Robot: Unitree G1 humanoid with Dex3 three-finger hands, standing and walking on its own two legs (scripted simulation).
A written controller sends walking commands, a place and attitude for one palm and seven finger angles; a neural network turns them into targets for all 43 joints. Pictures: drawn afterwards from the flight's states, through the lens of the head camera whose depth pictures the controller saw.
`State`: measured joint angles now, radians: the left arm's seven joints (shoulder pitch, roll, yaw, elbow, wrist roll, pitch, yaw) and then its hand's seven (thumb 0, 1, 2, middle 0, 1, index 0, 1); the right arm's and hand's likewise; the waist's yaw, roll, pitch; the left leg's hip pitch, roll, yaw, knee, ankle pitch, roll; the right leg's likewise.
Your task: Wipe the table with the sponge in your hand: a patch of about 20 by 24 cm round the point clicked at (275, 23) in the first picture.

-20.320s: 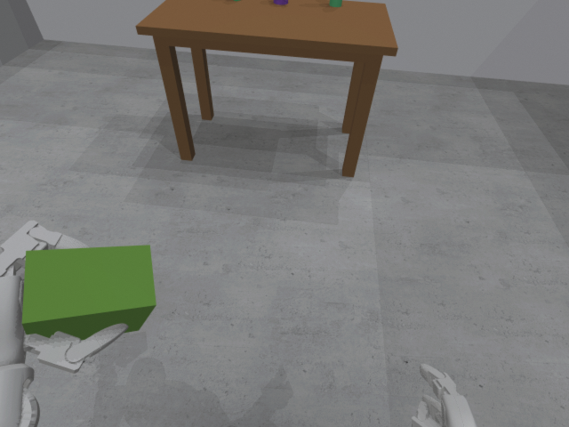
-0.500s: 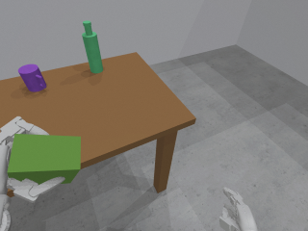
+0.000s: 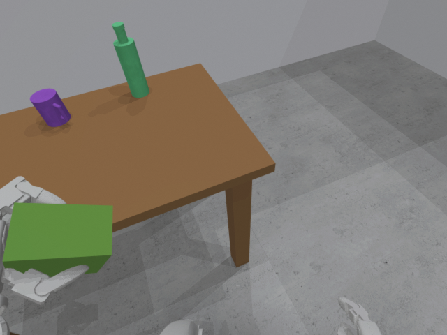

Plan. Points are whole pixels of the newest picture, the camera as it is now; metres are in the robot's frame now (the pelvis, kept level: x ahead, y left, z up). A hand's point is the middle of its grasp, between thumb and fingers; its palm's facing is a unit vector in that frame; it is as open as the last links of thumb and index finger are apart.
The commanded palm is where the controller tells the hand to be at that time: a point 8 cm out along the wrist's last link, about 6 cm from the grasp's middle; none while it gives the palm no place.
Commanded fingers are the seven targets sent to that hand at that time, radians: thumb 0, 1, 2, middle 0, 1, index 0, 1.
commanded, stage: shuffle to correct the standing spot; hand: left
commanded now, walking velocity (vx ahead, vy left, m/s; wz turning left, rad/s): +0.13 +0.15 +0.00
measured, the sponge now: (75, 242) +0.22 +0.21 +0.14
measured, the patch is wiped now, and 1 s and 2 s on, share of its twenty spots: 0.00 0.00 0.00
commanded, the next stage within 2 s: come to a stop and stand still in 1.32 s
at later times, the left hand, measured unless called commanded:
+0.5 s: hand (2, 264) +0.18 +0.27 +0.16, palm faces +0.38 -0.79 -0.48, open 10.7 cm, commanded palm +0.14 +0.31 +0.18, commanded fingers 0.00 0.10 1.30 -1.20 -1.60 -1.20 -1.60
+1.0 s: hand out of the picture +0.24 +0.32 +0.16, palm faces +0.38 -0.80 -0.47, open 10.7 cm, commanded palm +0.17 +0.36 +0.18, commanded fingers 0.00 0.10 1.30 -1.20 -1.60 -1.20 -1.60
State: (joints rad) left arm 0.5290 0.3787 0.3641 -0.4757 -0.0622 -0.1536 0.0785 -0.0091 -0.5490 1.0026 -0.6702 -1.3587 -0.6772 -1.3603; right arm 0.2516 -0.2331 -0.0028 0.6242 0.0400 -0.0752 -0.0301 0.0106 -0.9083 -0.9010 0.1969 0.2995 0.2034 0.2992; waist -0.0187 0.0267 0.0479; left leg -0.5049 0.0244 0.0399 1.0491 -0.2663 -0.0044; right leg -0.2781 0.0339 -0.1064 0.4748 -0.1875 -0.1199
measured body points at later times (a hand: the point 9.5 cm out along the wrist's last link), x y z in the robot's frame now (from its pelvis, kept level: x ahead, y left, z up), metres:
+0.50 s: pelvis -0.02 +0.03 -0.01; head -0.01 +0.01 +0.44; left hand +0.15 +0.31 +0.19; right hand +0.18 -0.21 -0.09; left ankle -0.04 +0.15 -0.74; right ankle +0.05 -0.04 -0.74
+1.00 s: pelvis +0.01 +0.07 -0.01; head +0.03 +0.06 +0.44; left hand +0.21 +0.36 +0.19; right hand +0.16 -0.16 -0.11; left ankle -0.04 +0.15 -0.71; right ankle +0.04 -0.02 -0.74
